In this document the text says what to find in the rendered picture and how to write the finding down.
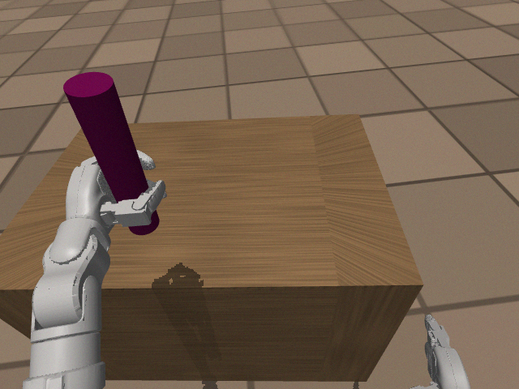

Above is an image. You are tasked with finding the left robot arm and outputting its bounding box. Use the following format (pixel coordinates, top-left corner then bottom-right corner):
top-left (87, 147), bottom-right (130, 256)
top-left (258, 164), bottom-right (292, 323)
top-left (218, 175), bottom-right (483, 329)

top-left (23, 218), bottom-right (111, 389)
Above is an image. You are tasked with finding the right robot hand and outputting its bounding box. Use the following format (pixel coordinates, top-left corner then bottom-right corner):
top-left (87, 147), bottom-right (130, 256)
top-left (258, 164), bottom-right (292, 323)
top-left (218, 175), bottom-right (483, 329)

top-left (410, 314), bottom-right (471, 389)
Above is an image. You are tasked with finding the left robot hand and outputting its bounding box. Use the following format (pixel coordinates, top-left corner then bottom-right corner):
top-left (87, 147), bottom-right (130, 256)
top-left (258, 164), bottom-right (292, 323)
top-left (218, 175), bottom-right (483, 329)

top-left (66, 150), bottom-right (167, 234)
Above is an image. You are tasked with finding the can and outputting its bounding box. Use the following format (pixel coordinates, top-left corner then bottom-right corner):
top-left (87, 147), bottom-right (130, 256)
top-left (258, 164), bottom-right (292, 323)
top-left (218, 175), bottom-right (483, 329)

top-left (63, 72), bottom-right (160, 235)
